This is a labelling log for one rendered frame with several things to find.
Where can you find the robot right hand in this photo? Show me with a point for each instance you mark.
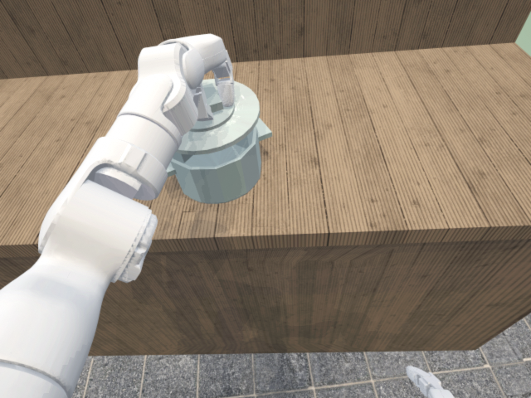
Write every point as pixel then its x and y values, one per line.
pixel 429 385

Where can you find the table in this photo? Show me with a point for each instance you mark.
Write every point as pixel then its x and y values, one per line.
pixel 393 210

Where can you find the pot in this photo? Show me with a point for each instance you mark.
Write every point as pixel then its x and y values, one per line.
pixel 222 176

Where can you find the knob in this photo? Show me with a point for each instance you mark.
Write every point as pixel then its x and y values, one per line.
pixel 213 99

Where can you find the lid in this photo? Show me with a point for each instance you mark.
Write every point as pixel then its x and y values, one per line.
pixel 229 126

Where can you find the robot left hand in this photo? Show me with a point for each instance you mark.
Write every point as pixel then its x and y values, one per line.
pixel 215 57

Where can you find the robot left upper arm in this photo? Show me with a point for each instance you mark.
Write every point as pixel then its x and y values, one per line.
pixel 49 314

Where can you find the left robot forearm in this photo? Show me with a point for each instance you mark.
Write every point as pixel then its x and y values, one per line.
pixel 134 155

